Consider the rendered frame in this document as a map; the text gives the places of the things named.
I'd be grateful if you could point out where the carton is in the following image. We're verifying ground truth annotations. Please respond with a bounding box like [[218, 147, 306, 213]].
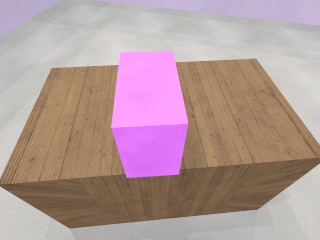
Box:
[[111, 50, 189, 178]]

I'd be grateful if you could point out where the pedestal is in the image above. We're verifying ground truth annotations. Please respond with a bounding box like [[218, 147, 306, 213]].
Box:
[[0, 58, 320, 229]]

